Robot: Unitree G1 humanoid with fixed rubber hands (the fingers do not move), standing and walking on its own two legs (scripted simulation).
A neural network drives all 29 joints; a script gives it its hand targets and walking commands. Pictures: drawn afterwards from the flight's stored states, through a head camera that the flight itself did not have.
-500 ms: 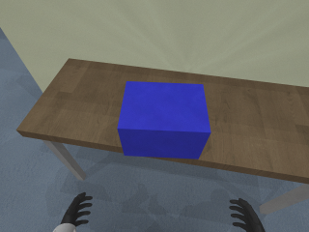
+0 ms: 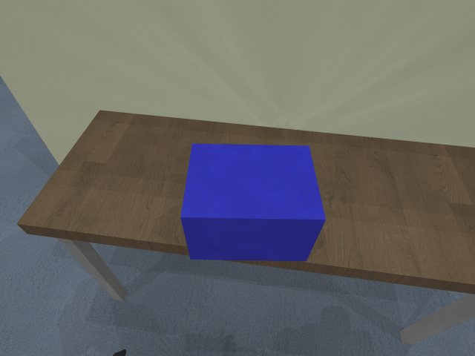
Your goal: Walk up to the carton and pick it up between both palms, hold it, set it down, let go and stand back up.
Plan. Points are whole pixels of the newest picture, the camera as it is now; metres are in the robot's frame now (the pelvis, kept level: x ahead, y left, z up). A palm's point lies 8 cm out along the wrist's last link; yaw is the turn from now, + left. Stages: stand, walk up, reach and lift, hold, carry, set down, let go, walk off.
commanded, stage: stand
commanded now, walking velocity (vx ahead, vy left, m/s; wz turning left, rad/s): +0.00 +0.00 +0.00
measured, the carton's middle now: (249, 202) +0.43 -0.01 -0.05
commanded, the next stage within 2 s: none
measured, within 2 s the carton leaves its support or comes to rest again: neither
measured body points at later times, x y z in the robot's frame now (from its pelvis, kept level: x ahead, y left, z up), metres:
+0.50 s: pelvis -0.01 +0.01 +0.00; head -0.02 +0.01 +0.45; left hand +0.01 +0.26 -0.14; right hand +0.00 -0.23 -0.15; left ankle -0.02 +0.14 -0.74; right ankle +0.00 -0.15 -0.74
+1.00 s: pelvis -0.03 +0.00 +0.00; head -0.03 +0.00 +0.45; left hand -0.05 +0.21 -0.16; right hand -0.05 -0.23 -0.16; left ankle -0.02 +0.14 -0.74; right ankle +0.00 -0.15 -0.74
